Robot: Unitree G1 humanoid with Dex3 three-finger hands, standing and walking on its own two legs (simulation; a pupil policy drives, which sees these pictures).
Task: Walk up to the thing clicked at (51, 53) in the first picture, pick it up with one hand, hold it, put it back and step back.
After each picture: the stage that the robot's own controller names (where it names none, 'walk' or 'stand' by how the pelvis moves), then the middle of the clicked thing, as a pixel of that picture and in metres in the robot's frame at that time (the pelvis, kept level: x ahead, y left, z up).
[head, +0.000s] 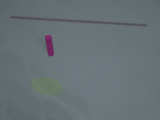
stand; (49, 46) +1.25 +0.34 -0.66
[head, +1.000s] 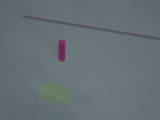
walk; (61, 51) +1.18 +0.15 -0.64
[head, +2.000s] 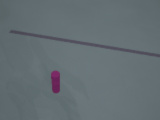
walk; (55, 82) +0.76 +0.16 -0.65
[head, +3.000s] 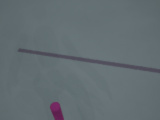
walk; (57, 113) +0.51 +0.22 -0.63
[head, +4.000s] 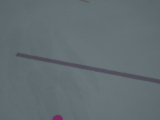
stand; out of the picture +0.42 +0.16 -0.65
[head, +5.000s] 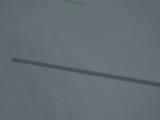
stand; out of the picture +0.38 +0.17 -0.65
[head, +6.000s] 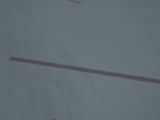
stand; out of the picture +0.40 +0.18 -0.66
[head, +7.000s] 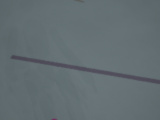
stand; out of the picture +0.40 +0.18 -0.66
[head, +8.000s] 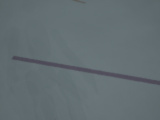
stand; out of the picture +0.39 +0.18 -0.66
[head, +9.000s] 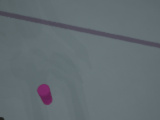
go down; (45, 95) +0.43 +0.18 -0.54
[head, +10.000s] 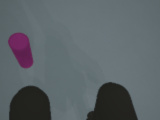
go down; (23, 53) +0.48 +0.22 -0.26
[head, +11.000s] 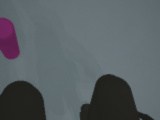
close in; (7, 42) +0.47 +0.23 -0.22
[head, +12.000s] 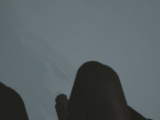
close; out of the picture +0.46 +0.27 -0.16
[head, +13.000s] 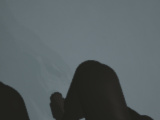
lift; out of the picture +0.45 +0.28 -0.16
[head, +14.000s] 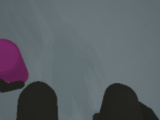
lift; (11, 68) +0.34 +0.23 -0.02
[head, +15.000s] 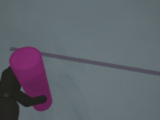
hold; (35, 84) +0.31 +0.15 +0.09
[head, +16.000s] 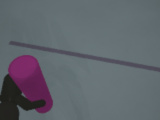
hold; (35, 89) +0.31 +0.15 +0.04
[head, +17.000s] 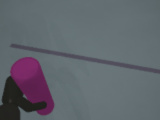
hold; (37, 91) +0.30 +0.15 +0.04
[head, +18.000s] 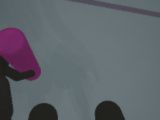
crouch; (23, 60) +0.40 +0.18 -0.03
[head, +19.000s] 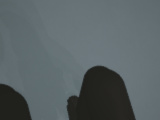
lower; out of the picture +0.45 +0.25 -0.13
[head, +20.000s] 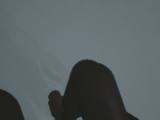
lower; out of the picture +0.44 +0.28 -0.17
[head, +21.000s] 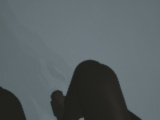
lower; out of the picture +0.44 +0.28 -0.17
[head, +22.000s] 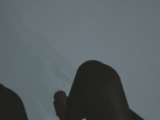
lower; out of the picture +0.43 +0.28 -0.16
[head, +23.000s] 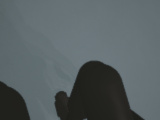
rest; out of the picture +0.42 +0.27 -0.16
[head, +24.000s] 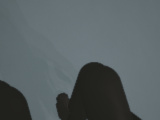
open; out of the picture +0.43 +0.24 -0.17
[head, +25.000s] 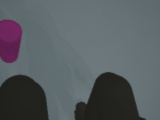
stand; (9, 45) +0.44 +0.22 -0.20
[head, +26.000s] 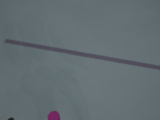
stand; out of the picture +0.38 +0.14 -0.57
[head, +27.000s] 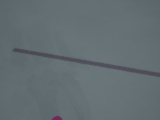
stand; out of the picture +0.39 +0.15 -0.60
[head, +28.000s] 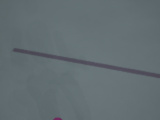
stand; out of the picture +0.38 +0.15 -0.60
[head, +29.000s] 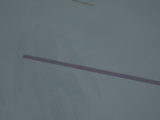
stand; out of the picture +0.40 +0.14 -0.65
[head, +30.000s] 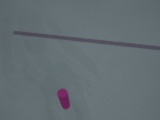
walk; (64, 99) +0.50 +0.16 -0.63
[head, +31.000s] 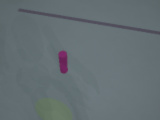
walk; (63, 62) +0.82 +0.14 -0.63
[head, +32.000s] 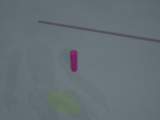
stand; (73, 61) +1.05 +0.14 -0.64
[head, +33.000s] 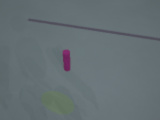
stand; (66, 60) +1.03 +0.14 -0.66
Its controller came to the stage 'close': yes
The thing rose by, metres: 0.68
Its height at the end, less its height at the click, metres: +0.00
